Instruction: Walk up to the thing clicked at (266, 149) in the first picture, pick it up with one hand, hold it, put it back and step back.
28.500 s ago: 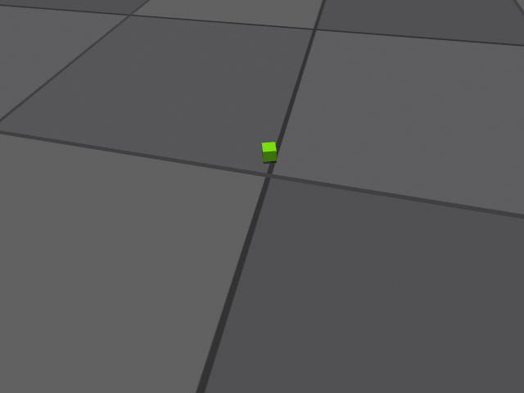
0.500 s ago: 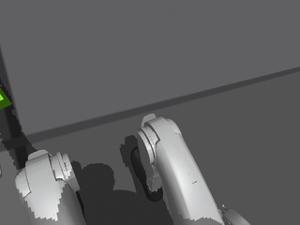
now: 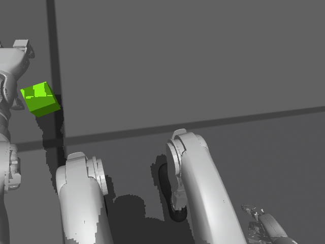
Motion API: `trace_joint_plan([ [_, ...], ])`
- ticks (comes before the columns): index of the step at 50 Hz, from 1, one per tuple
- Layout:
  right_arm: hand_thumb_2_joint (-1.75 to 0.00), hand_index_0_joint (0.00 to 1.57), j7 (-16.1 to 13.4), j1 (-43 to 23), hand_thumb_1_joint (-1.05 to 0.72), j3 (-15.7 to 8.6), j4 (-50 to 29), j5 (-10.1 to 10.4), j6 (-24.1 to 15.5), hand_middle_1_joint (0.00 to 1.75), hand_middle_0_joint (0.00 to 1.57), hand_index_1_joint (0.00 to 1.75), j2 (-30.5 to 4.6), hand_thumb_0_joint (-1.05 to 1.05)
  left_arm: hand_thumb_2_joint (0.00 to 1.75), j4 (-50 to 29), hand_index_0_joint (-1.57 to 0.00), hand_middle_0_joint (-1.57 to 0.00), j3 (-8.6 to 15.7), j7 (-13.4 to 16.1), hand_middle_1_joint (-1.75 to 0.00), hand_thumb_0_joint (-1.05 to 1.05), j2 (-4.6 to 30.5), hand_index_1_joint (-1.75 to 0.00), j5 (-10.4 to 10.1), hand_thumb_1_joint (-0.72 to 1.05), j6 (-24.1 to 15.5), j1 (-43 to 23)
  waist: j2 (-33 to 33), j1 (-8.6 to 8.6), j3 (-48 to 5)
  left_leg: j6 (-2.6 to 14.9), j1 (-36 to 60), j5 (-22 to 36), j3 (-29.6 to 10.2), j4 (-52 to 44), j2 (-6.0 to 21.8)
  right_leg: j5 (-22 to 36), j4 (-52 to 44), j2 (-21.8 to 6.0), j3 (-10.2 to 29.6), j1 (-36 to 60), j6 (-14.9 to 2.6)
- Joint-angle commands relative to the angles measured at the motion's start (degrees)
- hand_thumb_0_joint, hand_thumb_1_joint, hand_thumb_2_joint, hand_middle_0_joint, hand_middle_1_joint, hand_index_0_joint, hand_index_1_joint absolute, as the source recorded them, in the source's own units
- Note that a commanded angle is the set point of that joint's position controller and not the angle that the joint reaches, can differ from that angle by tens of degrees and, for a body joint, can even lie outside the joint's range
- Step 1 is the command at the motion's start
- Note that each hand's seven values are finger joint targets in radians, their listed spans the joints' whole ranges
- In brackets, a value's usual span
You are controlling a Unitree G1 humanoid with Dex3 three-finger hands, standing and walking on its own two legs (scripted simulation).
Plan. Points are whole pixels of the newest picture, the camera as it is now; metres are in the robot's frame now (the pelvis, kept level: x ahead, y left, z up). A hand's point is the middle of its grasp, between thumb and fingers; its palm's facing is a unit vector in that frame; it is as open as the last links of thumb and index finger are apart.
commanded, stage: withdraw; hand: left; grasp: from above
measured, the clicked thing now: (41, 100) +0.53 +0.27 -0.32
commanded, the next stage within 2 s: home in 0.12 s
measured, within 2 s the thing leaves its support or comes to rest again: neither
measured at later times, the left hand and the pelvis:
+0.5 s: hand (16, 86) +0.49 +0.26 -0.12, palm faces -0.35 -0.18 -0.92, open 12.5 cm; pelvis +0.02 +0.00 +0.01, yaw +1 degrees
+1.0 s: hand out of the picture +0.31 +0.22 +0.09, palm faces -0.12 -0.84 -0.53, open 7.5 cm; pelvis +0.03 -0.01 +0.20, yaw +6 degrees
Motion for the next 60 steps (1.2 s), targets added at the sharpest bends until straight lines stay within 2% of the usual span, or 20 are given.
trace_joint_plan([
  [1,-0.9,0.2,-0.81,11.82,-0.9,-3.56,-0.63,-0.28,0.43,0.3,0.2,0.3,-12.86,0.0,1.04,-5.5,-0.06,-0.07,4.5,7.58,-1.02,0.0,14.64,-1.03,2.82,-0.56,0.15,-22.37,22.73,-1.87,-37.96,1.83,28.19,3.56,5.98,-13.77,-0.01,5.07,-9.56,1.66,-5.78,15.16,-5.1],
  [5,-0.9,0.2,-0.44,12.76,-0.9,-4.14,-1.1,-0.18,0.14,0.3,0.2,0.3,-13.3,0.0,1.03,-3.3,-0.07,-0.08,6.35,10.28,-1.02,0.0,13.92,-1.02,2.58,-0.55,2.19,-18.1,23.4,-0.43,-40.55,1.84,29.21,5.52,6.08,-14.24,-0.01,7.3,-8.62,1.35,-6.46,14.69,-5.01],
  [9,-0.9,0.2,0.14,14.25,-0.9,-4.95,-0.59,-0.12,-0.36,0.3,0.2,0.3,-12.54,0.0,1.01,-5.31,-0.08,-0.08,5.78,10.67,-1.01,0.0,11.1,-1.02,1.05,-0.54,3.59,-15.97,21.68,-1.18,-42.37,2.14,28.9,6.25,6.5,-13.17,0.09,8.07,-8.15,1.57,-6.61,16.39,-4.85],
  [11,-0.9,0.2,0.17,14.98,-0.9,-5.29,-0.36,-0.05,-0.56,0.3,0.2,0.3,-12.9,0.0,1.01,-9.7,-0.08,-0.08,6.94,10.96,-1.01,0.0,12.72,-1.01,0.26,-0.53,3.49,-18.08,22.13,-1.13,-45.13,2.38,28.44,7.1,6.85,-12.46,0.02,9.03,-8.44,1.41,-6.31,18.18,-4.67],
  [13,-0.89,0.2,0.32,15.3,-0.88,-5.57,0.29,0.18,-0.86,0.3,0.2,0.3,-12.27,0.0,0.87,-12.49,-0.21,-0.24,6.87,10.76,-0.85,0.0,12.04,-0.85,-0.92,-0.37,3.59,-17.49,22.11,-0.61,-47.59,2.43,29.78,7.6,7.01,-12.64,0.23,9.67,-8.54,1.46,-5.97,20.07,-4.51],
  [15,-0.9,0.2,0.35,16.35,-0.89,-6.49,1.08,0.38,-1.25,0.3,0.2,0.3,-12.75,0.0,0.85,-13.8,-0.21,-0.23,8.09,10.92,-0.69,0.0,12.41,-0.69,-2.03,-0.21,3.94,-16.06,20.98,-0.34,-48.27,2.41,30.86,8.67,7.08,-12.58,0.23,10.42,-9.24,1.45,-5.88,20.94,-4.58],
  [19,-0.9,0.2,0.56,16.13,-0.89,-8.52,0.91,1.65,-1.36,0.3,0.2,0.3,-11.84,0.0,0.75,-19.93,-0.18,-0.2,8.71,10.44,-0.46,0.0,8.91,-0.47,-5.92,0.01,5.72,-10.09,25.02,3.21,-52.94,1.71,37.15,8.45,6.91,-17.19,0.28,9.8,-10.23,1.05,-5.3,21.13,-5.16],
  [22,-0.9,0.2,0.66,15.97,-0.89,-9.54,0.8,2.67,-0.86,0.3,0.2,0.3,-10.88,0.0,0.77,-21.39,-0.18,-0.19,9.26,9.02,-0.4,0.0,5.81,-0.41,-10.56,0.23,8.33,-5.07,21.06,4.98,-52.75,2.43,36.87,7.49,7.54,-19.64,0.14,9.41,-13.52,1.01,-4.19,24.0,-4.79],
  [24,-0.9,0.2,0.51,15.34,-0.89,-10.21,0.36,3.54,-0.4,0.3,0.2,0.3,-10.06,0.0,0.83,-22.48,-0.19,-0.2,7.74,6.9,-0.4,0.0,0.51,-0.4,-15.18,0.39,10.34,1.15,18.11,5.53,-50.47,2.73,37.01,6.6,7.22,-22.1,0.2,8.8,-16.16,1.09,-3.94,25.57,-4.58],
  [27,-0.9,0.2,-0.04,13.16,-0.9,-10.98,-1.08,4.88,0.25,0.3,0.2,0.3,-9.32,0.0,0.86,-29.32,-0.2,-0.2,7.62,2.88,-0.35,0.0,-1.47,-0.35,-22.81,0.63,12.84,9.55,12.17,6.96,-47.29,3.43,35.2,4.27,6.76,-25.75,0.25,6.8,-20.58,1.42,-3.25,30.25,-4.31],
  [30,-0.9,0.2,-1.22,10.14,-0.9,-11.56,-3.06,5.75,0.62,0.3,0.2,0.3,-8.77,0.0,0.88,-36.33,-0.2,-0.2,5.18,-1.79,-0.3,0.0,-7.12,-0.3,-29.29,0.86,14.42,17.29,7.72,6.82,-41.71,3.43,35.88,2.96,6.09,-28.84,0.41,5.63,-24.67,1.1,-2.7,32.81,-4.33],
  [32,-0.9,0.2,-1.82,8.58,-0.9,-11.74,-4.34,6.18,0.38,0.3,0.2,0.3,-7.58,0.0,0.9,-44.15,-0.2,-0.2,4.77,-3.96,-0.3,0.0,-7.71,-0.3,-32.88,0.9,14.92,20.05,6.58,7.83,-42.38,3.53,38.26,4.63,6.5,-30.82,0.79,7.13,-27.28,1.16,-2.09,37.14,-3.98],
  [33,-0.9,0.2,-2.09,8.16,-0.9,-12.04,-5.25,6.56,0.29,0.3,0.2,0.3,-7.7,0.0,0.9,-48.39,-0.2,-0.2,6.42,-4.34,-0.3,0.0,-6.91,-0.3,-34.76,0.9,15.21,21.11,6.76,8.72,-44.07,3.44,40.3,5.35,6.13,-32.2,0.8,7.92,-28.1,0.76,-1.83,38.9,-3.92],
  [35,-0.9,0.2,-2.58,6.23,-0.9,-11.91,-6.39,6.83,-0.21,0.3,0.2,0.3,-6.45,0.0,0.9,-51.12,-0.2,-0.2,5.32,-4.9,-0.3,0.0,-9.8,-0.3,-38.2,0.9,15.74,26.22,5.43,8.91,-42.29,3.28,42.17,5.36,6.26,-34.39,1.01,7.8,-30.37,0.71,-1.53,41.11,-3.68],
  [38,-0.9,0.2,-4.1,4.62,-0.9,-11.69,-6.91,7.21,-1.24,0.3,0.2,0.3,-5.61,0.0,0.9,-59.02,-0.2,-0.2,7.65,-3.79,-0.3,0.0,-9.29,-0.3,-41.55,0.9,15.83,28.34,5.65,9.79,-41.25,3.26,45.69,4.14,7.07,-37.13,0.99,6.46,-35.03,0.48,-0.36,44.61,-3.85],
  [40,-0.9,0.2,-4.8,3.49,-0.9,-11.39,-7.23,7.51,-2.14,0.3,0.2,0.3,-4.62,0.0,0.9,-59.91,-0.2,-0.2,6.55,-3.2,-0.3,0.0,-12.3,-0.3,-43.38,0.9,16.47,33.89,7.08,9.88,-39.27,2.97,49.32,4.06,6.89,-40.46,1.06,6.42,-37.14,0.25,0.02,46.1,-3.83],
  [43,-0.9,0.2,-6.11,1.61,-0.9,-11.4,-8.0,7.98,-3.34,0.3,0.2,0.3,-4.44,0.0,0.9,-66.03,-0.2,-0.2,8.13,-2.25,-0.3,0.0,-12.67,-0.3,-47.29,0.9,18.17,37.9,9.22,10.94,-39.08,2.5,55.59,0.82,5.74,-46.32,1.23,3.11,-41.39,0.05,0.62,49.09,-3.95],
  [44,-0.9,0.2,-6.52,0.83,-0.9,-11.23,-8.17,8.08,-3.74,0.3,0.2,0.3,-4.24,0.0,0.9,-66.39,-0.2,-0.2,6.51,-2.34,-0.3,0.0,-15.19,-0.3,-48.63,0.9,19.07,40.79,9.52,10.54,-36.77,2.32,57.06,-0.31,5.34,-48.47,1.39,2.18,-42.81,0.03,0.64,49.31,-3.83],
  [50,-0.9,0.2,-8.68,-1.98,-0.9,-9.83,-10.19,8.65,-5.83,0.3,0.2,0.3,-3.02,0.0,0.9,-71.72,-0.2,-0.2,5.96,-2.63,-0.3,0.0,-18.91,-0.3,-58.58,0.9,23.57,52.8,6.92,10.37,-31.75,2.4,65.46,-0.63,4.34,-56.4,1.64,1.84,-51.04,0.16,0.93,56.85,-3.37],
  [60,-0.9,0.2,-12.65,1.05,-0.9,-7.21,-12.02,8.89,-9.03,0.3,0.2,0.3,-0.7,0.0,0.9,-81.2,-0.2,-0.2,9.12,-2.58,-0.3,0.0,-22.81,-0.3,-68.95,0.9,30.08,69.31,5.88,11.66,-23.9,2.01,79.15,7.93,3.9,-69.58,1.91,9.22,-64.39,0.31,1.05,73.44,-3.13],
])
